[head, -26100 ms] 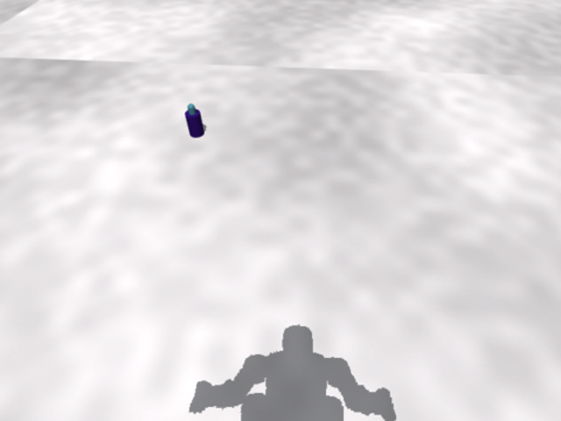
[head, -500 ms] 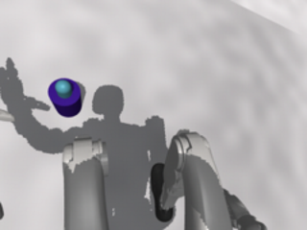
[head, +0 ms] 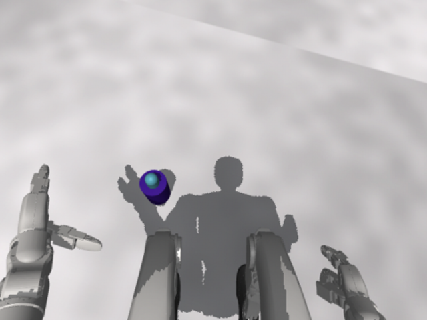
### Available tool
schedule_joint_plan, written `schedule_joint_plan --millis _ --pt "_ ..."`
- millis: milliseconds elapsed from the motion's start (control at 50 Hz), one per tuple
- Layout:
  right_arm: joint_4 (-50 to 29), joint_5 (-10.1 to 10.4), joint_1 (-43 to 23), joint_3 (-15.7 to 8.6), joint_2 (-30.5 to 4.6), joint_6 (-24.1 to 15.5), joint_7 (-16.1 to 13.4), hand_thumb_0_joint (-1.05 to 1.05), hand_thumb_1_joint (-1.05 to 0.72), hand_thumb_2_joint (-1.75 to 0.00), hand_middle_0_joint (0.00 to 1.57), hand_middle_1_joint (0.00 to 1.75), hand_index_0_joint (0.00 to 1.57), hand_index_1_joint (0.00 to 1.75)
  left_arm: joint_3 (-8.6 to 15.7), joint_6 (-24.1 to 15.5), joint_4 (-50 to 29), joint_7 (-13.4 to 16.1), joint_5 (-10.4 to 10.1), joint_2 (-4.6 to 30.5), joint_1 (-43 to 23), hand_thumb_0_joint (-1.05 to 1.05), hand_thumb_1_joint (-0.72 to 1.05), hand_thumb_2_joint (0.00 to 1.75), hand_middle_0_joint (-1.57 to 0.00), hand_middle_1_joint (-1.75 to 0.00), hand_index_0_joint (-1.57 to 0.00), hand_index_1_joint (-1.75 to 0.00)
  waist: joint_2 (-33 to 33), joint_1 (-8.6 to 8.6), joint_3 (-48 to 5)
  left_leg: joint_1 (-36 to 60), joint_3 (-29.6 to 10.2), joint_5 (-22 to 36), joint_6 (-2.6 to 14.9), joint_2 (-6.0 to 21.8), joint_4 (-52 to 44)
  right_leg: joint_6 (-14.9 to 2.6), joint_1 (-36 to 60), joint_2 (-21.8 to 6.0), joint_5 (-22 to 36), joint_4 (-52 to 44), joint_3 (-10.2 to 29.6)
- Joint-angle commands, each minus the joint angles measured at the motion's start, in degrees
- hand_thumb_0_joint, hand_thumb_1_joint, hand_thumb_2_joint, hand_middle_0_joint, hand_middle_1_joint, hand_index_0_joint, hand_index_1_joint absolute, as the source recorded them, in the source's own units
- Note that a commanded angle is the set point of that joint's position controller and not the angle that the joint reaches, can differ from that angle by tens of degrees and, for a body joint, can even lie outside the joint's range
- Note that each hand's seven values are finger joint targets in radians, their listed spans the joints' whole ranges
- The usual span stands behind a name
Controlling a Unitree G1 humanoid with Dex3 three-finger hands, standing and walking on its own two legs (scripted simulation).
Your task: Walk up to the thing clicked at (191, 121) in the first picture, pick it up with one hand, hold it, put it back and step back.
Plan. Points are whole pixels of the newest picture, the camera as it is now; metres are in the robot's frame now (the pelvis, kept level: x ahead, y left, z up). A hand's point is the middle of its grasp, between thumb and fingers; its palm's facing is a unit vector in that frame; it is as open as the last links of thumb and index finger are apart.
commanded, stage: home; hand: left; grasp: from the side
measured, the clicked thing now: (155, 186) +0.46 +0.19 -0.43
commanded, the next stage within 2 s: none
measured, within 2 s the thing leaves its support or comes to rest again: neither
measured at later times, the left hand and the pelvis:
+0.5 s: hand (59, 243) +0.24 +0.20 +0.10, palm faces +0.14 -0.93 -0.33, open 17.6 cm; pelvis +0.06 +0.00 +0.17, yaw +2 degrees
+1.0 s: hand (52, 265) +0.22 +0.19 +0.13, palm faces +0.16 -0.94 -0.29, open 17.6 cm; pelvis +0.06 +0.00 +0.19, yaw +3 degrees
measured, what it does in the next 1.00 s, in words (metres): rises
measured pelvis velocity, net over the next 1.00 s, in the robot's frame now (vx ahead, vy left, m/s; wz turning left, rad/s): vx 0.06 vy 0.00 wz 0.04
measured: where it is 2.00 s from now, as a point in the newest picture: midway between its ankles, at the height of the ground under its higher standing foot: (208, 314)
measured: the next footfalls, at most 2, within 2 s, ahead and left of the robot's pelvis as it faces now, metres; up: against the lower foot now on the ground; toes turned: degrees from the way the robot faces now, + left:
none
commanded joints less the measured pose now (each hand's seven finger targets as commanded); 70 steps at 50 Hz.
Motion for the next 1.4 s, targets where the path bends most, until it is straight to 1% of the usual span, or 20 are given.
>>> schedule_joint_plan --millis 0,140,240,300,340,380,480,560,600,660,720,780,820,840,860,920,1020,1160,1220,1380 --pt "-5.1 -0.3 6.4 -3.7 -8.2 -3.4 -2.0 0.00 -0.89 -0.90 0.20 0.30 0.20 0.30 1.6 -0.2 -9.5 2.1 -0.8 8.0 1.0 0.00 -0.58 0.04 -0.05 -0.05 -0.05 -0.05 5.3 -0.27 -27.1 28.9 1.6 15.8 1.55 -0.9 -20.0 -2.48 26.8 1.5 14.1 -19.3 0.2" --pt "-5.9 -0.3 7.7 -3.1 -7.0 -6.2 -3.7 0.00 -0.89 -0.90 0.20 0.30 0.20 0.30 -2.4 4.0 -14.1 4.2 -1.6 4.1 8.0 0.00 -0.55 0.05 -0.05 -0.05 -0.05 -0.05 4.2 0.06 -22.6 39.1 2.5 19.1 1.42 -1.1 -30.1 -1.95 40.9 1.2 18.1 -30.6 0.8" --pt "-6.7 -0.4 8.4 -2.5 -5.8 -7.6 -5.2 0.00 -0.90 -0.90 0.20 0.30 0.20 0.30 -5.2 7.0 -18.4 5.6 -1.8 1.1 13.7 0.00 -0.58 0.04 -0.05 -0.05 -0.05 -0.05 4.4 0.40 -19.2 47.2 2.7 24.6 0.98 -1.0 -36.8 -1.81 49.1 1.3 22.9 -37.0 0.4" --pt "-7.7 -0.5 8.3 -2.2 -5.6 -8.3 -6.1 0.00 -0.90 -0.90 0.20 0.30 0.20 0.30 -7.7 9.0 -20.4 6.2 -2.2 -1.7 18.6 0.00 -0.58 0.04 -0.05 -0.05 -0.05 -0.05 4.4 0.54 -14.1 50.6 2.9 22.4 0.94 -1.2 -42.2 -1.62 52.5 1.4 20.8 -42.1 -0.2" --pt "-8.4 -0.5 8.5 -2.1 -5.2 -8.8 -6.6 0.00 -0.90 -0.90 0.20 0.30 0.20 0.30 -8.2 9.8 -24.7 6.5 -2.3 -1.8 19.9 0.00 -0.58 0.04 -0.05 -0.05 -0.05 -0.05 4.9 0.83 -12.8 53.2 3.1 21.3 0.83 -1.2 -45.2 -1.59 54.8 1.5 19.8 -44.6 -0.3" --pt "-8.8 -0.7 8.3 -1.8 -4.7 -9.4 -7.0 0.00 -0.90 -0.90 0.20 0.30 0.20 0.30 -10.6 10.7 -27.3 6.6 -2.6 -4.0 22.8 0.00 -0.58 0.04 -0.05 -0.05 -0.05 -0.05 4.8 0.47 -10.3 55.1 2.8 21.3 0.70 -1.1 -47.6 -1.58 56.2 1.9 19.7 -46.3 -1.0" --pt "-10.3 -1.1 7.9 -1.6 -4.3 -10.9 -7.8 0.00 -0.90 -0.90 0.20 0.30 0.20 0.30 -12.8 12.4 -32.3 6.4 -2.8 -6.6 30.3 0.00 -0.61 0.02 -0.04 -0.04 -0.04 -0.04 2.5 0.81 -6.1 58.1 2.1 23.3 0.62 -0.9 -51.4 -1.55 59.1 2.6 20.9 -49.2 -2.3" --pt "-11.0 -1.4 7.5 -1.6 -4.4 -12.0 -7.8 0.00 -0.90 -0.90 0.20 0.30 0.20 0.30 -12.7 12.7 -35.1 5.8 -2.7 -6.7 30.7 0.00 -0.61 0.01 -0.04 -0.04 -0.04 -0.04 0.1 0.90 -1.9 58.7 2.2 21.7 0.70 -0.7 -53.7 -1.31 60.1 2.7 19.2 -51.2 -2.5" --pt "-10.8 -1.7 7.7 -1.7 -4.3 -12.6 -7.7 0.00 -0.90 -0.90 0.20 0.30 0.20 0.30 -12.5 12.4 -36.9 5.6 -2.7 -6.8 31.0 0.00 -0.60 0.03 -0.04 -0.04 -0.04 -0.04 2.1 1.02 -2.1 59.6 2.4 22.1 0.45 -0.8 -54.1 -1.36 61.3 2.5 19.4 -51.6 -2.2" --pt "-11.0 -1.9 7.5 -1.9 -4.6 -13.5 -7.5 0.00 -0.90 -0.90 0.20 0.30 0.20 0.30 -12.1 12.2 -35.6 5.2 -2.4 -7.1 31.0 0.00 -0.60 0.03 -0.04 -0.04 -0.04 -0.05 0.8 1.15 -0.3 59.8 2.5 21.1 0.50 -0.9 -54.8 -1.28 61.2 2.6 18.6 -52.2 -2.2" --pt "-10.4 -2.3 7.8 -2.1 -4.7 -14.2 -7.5 0.00 -0.90 -0.90 0.20 0.30 0.20 0.30 -13.0 11.6 -36.0 4.8 -2.1 -8.1 28.9 0.00 -0.58 0.03 -0.05 -0.05 -0.04 -0.05 2.0 0.55 -2.0 61.5 2.5 22.0 0.32 -0.8 -54.9 -1.41 61.7 2.5 19.5 -52.0 -1.9" --pt "-10.0 -2.4 7.7 -1.8 -4.3 -14.7 -7.6 0.00 -0.90 -0.90 0.20 0.30 0.20 0.30 -12.0 11.8 -36.7 4.9 -2.1 -6.9 28.8 0.00 -0.57 0.04 -0.05 -0.05 -0.05 -0.05 2.9 1.13 -3.1 62.2 2.9 23.4 0.33 -1.3 -54.4 -1.29 63.1 2.3 20.9 -52.5 -1.5" --pt "-9.9 -2.5 7.6 -1.8 -4.3 -15.1 -7.6 0.00 -0.90 -0.90 0.20 0.30 0.20 0.30 -12.4 12.0 -36.0 4.8 -2.0 -7.6 29.6 0.00 -0.58 0.04 -0.05 -0.05 -0.05 -0.05 2.5 0.95 -4.0 62.8 2.9 24.0 0.32 -1.3 -54.5 -1.29 63.7 2.4 21.5 -52.5 -1.5" --pt "-9.5 -2.5 7.3 -1.8 -4.4 -15.2 -7.5 0.00 -0.90 -0.90 0.20 0.30 0.20 0.30 -13.1 12.0 -36.4 4.8 -2.1 -8.0 29.0 0.00 -0.58 0.04 -0.05 -0.05 -0.05 -0.05 2.8 0.84 -3.3 62.9 2.9 24.1 0.33 -1.3 -54.5 -1.28 63.7 2.3 21.7 -52.8 -1.5" --pt "-9.4 -2.5 7.2 -1.7 -4.2 -15.3 -7.6 0.00 -0.90 -0.90 0.20 0.30 0.20 0.30 -12.0 12.0 -35.7 4.8 -2.0 -7.5 29.3 0.00 -0.58 0.04 -0.05 -0.05 -0.05 -0.05 1.9 1.12 -3.8 62.8 3.1 24.5 0.40 -1.3 -54.3 -1.24 64.4 2.2 22.1 -53.0 -1.4" --pt "-9.5 -2.4 6.3 -1.5 -4.2 -15.4 -7.3 0.00 -0.90 -0.90 0.20 0.30 0.20 0.30 -12.2 12.1 -34.6 4.8 -2.1 -7.6 30.8 0.00 -0.58 0.04 -0.05 -0.05 -0.05 -0.05 1.7 1.83 -1.7 61.6 2.8 22.1 0.45 -1.4 -55.3 -1.27 64.1 2.3 19.8 -53.6 -1.7" --pt "-9.0 -2.5 6.7 -1.6 -4.3 -15.4 -7.1 0.00 -0.90 -0.90 0.20 0.30 0.20 0.30 -12.5 11.9 -34.4 4.6 -2.1 -8.0 30.7 0.00 -0.57 0.05 -0.05 -0.05 -0.05 -0.05 2.8 1.68 -2.3 62.6 2.6 24.4 0.20 -1.2 -55.6 -1.51 64.3 2.4 21.4 -53.1 -1.9" --pt "-8.8 -2.6 6.9 -1.7 -4.2 -15.7 -7.2 0.00 -0.90 -0.90 0.20 0.30 0.20 0.30 -11.6 11.5 -34.3 4.4 -2.0 -7.1 29.8 0.00 -0.58 0.04 -0.05 -0.05 -0.05 -0.05 1.7 1.80 -3.0 62.5 3.0 23.1 0.49 -1.4 -55.3 -1.31 64.8 2.2 20.7 -54.0 -1.5" --pt "-8.9 -2.5 6.6 -1.8 -4.3 -16.0 -7.1 0.00 -0.90 -0.90 0.20 0.30 0.20 0.30 -12.2 11.4 -33.9 4.4 -2.0 -7.7 28.9 0.00 -0.57 0.05 -0.05 -0.05 -0.05 -0.05 1.0 1.49 -1.8 62.0 3.3 20.5 0.66 -1.4 -55.8 -1.19 63.9 2.1 18.5 -54.7 -1.3" --pt "-8.0 -2.6 7.1 -2.0 -4.2 -16.3 -7.5 0.00 -0.90 -0.90 0.20 0.30 0.20 0.30 -11.7 11.5 -33.9 4.2 -2.0 -7.7 29.5 0.00 -0.56 0.05 -0.05 -0.05 -0.05 -0.05 0.7 1.31 -4.4 63.7 3.4 25.8 0.57 -1.3 -54.5 -1.12 65.7 2.1 23.7 -53.8 -1.1"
